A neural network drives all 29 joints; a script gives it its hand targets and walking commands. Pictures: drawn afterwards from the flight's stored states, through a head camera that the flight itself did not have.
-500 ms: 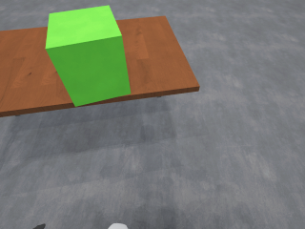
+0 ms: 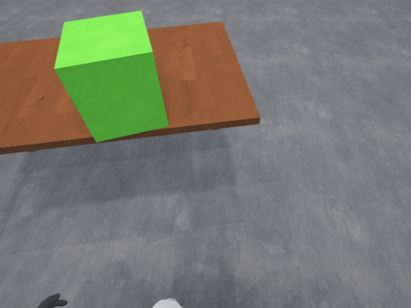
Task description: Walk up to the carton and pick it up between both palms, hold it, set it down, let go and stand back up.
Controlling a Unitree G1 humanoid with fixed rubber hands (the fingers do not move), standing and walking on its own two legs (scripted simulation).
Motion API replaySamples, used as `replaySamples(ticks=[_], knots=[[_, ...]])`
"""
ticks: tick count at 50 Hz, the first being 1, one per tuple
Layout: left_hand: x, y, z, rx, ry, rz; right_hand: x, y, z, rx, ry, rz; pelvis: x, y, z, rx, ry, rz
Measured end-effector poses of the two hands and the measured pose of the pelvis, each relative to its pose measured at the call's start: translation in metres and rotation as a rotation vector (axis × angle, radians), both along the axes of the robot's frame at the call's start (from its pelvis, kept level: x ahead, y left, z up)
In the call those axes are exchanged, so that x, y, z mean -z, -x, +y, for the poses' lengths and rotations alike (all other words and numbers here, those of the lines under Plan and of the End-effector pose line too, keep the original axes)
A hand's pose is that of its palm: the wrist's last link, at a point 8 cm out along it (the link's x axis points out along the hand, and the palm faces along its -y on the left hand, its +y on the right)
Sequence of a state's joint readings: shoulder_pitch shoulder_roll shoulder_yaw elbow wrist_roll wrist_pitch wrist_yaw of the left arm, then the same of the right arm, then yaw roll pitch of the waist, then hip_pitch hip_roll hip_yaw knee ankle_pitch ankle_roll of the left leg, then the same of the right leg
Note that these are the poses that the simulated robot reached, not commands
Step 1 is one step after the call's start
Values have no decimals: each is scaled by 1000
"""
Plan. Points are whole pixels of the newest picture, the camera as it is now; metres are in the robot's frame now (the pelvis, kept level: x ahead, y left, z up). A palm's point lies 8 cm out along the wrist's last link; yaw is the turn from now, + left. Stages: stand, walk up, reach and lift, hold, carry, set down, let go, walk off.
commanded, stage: walk up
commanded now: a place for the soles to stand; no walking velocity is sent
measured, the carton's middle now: (118, 76) +0.74 +0.28 +0.05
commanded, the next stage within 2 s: none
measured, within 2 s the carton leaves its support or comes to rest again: neither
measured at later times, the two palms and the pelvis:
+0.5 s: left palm out of the picture +0.12 +0.40 -0.12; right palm out of the picture +0.10 -0.27 -0.07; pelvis +0.02 +0.07 -0.02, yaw +4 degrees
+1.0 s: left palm out of the picture +0.10 +0.30 -0.04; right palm out of the picture +0.12 -0.37 -0.11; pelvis +0.04 -0.05 +0.01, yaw +7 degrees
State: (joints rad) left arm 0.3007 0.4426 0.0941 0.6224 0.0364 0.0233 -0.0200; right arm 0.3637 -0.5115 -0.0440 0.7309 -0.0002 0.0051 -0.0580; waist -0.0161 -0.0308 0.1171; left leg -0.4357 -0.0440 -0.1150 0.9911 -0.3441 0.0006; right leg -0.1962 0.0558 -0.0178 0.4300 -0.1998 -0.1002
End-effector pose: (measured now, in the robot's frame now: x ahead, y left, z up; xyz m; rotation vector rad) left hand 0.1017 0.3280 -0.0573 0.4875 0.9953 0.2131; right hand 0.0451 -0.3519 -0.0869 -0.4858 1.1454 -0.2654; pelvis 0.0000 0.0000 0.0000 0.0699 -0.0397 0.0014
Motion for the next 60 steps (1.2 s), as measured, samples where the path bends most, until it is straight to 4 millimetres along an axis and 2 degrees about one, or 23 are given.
replaySamples(ticks=[6,10,13,17,20,24,29,35,39,43,46,48,53,60], knots=[[4,-2,17,-7,12,-14,-2,-3,17,-16,1,4,1,1,16,-11,22,0],[12,-11,31,-8,34,-30,-6,-9,32,-24,15,-3,4,-4,31,-16,41,-7],[21,-24,44,-7,52,-50,-5,-16,45,-31,29,-21,11,-9,46,-19,56,-16],[45,-40,62,-14,77,-65,6,-26,68,-42,45,-45,29,-14,66,-22,75,-37],[52,-38,68,-40,98,-37,-1,-36,80,-73,48,-49,26,-17,71,-34,86,-39],[59,-23,70,-83,116,4,-11,-53,81,-104,70,-53,22,-22,70,-63,101,-30],[65,-2,62,-119,113,73,-10,-65,71,-116,67,-56,22,-27,60,-75,93,-23],[58,-4,36,-129,81,57,6,-73,44,-129,33,-55,26,-29,30,-89,61,-23],[47,-4,9,-127,45,26,21,-86,20,-136,-7,-71,29,-30,0,-97,34,-29],[19,2,-8,-141,5,20,17,-96,4,-136,-43,-75,13,-34,-21,-106,2,-40],[-2,-1,-17,-141,-28,18,15,-93,-7,-131,-68,-42,0,-36,-33,-112,-13,-22],[-9,-3,-24,-139,-39,25,16,-87,-14,-129,-80,-6,-4,-37,-40,-115,-21,-5],[-15,7,-37,-152,-62,57,22,-74,-29,-118,-94,50,-6,-41,-54,-119,-39,7],[-18,22,-46,-176,-73,70,21,-71,-42,-104,-92,48,-7,-41,-64,-124,-42,-17]])
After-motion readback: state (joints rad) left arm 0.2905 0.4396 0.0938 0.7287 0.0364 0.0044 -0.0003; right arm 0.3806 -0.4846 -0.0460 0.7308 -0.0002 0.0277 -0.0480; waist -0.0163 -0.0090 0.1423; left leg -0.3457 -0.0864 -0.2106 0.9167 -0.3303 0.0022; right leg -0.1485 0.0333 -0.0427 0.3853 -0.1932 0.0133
